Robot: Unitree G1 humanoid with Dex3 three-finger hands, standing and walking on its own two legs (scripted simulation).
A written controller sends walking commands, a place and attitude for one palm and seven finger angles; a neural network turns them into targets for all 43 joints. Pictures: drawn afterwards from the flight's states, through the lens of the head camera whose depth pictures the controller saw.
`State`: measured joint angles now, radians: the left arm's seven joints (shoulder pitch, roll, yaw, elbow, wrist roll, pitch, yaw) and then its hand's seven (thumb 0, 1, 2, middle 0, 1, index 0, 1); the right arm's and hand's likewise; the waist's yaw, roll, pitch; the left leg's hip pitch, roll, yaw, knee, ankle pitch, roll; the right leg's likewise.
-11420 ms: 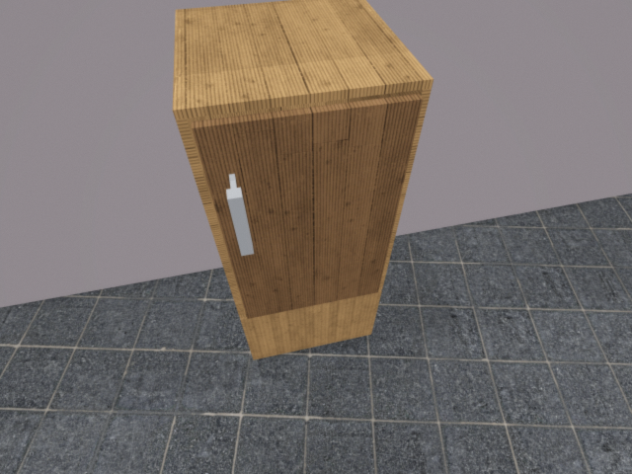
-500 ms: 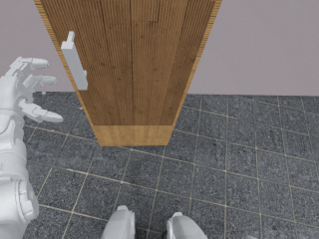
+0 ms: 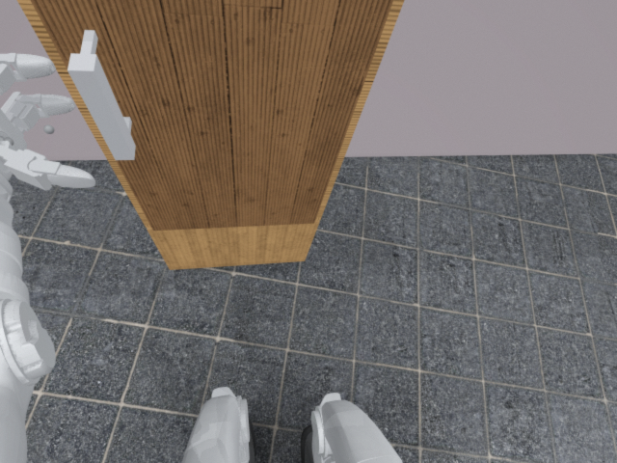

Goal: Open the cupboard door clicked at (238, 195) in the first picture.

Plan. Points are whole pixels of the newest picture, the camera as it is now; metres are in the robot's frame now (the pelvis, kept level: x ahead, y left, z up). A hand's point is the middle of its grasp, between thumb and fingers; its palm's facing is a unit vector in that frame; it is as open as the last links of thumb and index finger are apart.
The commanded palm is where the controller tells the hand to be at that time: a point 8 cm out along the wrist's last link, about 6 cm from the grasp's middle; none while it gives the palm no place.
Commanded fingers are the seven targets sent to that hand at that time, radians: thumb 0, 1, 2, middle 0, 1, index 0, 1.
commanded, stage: move the hooked fingers beside the handle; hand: left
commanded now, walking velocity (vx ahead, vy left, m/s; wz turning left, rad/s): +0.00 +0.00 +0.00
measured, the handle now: (109, 100) +0.55 +0.22 +0.06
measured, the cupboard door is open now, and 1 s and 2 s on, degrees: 0 0 0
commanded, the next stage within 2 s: slide the fingers in behind the handle in 0.72 s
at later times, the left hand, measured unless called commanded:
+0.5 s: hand (49, 137) +0.49 +0.27 +0.07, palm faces +0.05 -1.00 -0.01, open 13.9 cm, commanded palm +0.47 +0.30 +0.07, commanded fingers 0.00 -0.50 0.30 -0.30 -1.20 -0.30 -1.20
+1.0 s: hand (68, 136) +0.49 +0.25 +0.07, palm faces +0.05 -1.00 -0.02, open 13.9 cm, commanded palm +0.47 +0.29 +0.07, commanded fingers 0.00 -0.50 0.30 -0.30 -1.20 -0.30 -1.20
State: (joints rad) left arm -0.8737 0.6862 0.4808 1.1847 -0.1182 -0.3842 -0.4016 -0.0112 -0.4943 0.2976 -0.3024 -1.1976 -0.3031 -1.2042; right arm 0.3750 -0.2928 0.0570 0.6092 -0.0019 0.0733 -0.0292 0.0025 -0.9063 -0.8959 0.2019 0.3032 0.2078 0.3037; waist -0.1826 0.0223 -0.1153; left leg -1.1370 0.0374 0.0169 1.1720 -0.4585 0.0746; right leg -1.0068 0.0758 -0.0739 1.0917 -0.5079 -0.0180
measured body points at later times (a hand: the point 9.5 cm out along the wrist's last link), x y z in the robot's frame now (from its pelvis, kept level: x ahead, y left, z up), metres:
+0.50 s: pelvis +0.00 +0.00 +0.00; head +0.14 +0.05 +0.43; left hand +0.48 +0.32 +0.07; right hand +0.03 -0.27 -0.09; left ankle +0.04 +0.07 -0.64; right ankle +0.00 -0.12 -0.64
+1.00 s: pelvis +0.00 -0.01 +0.00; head +0.14 +0.03 +0.43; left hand +0.48 +0.30 +0.07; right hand +0.02 -0.28 -0.10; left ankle +0.04 +0.07 -0.64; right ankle +0.00 -0.12 -0.64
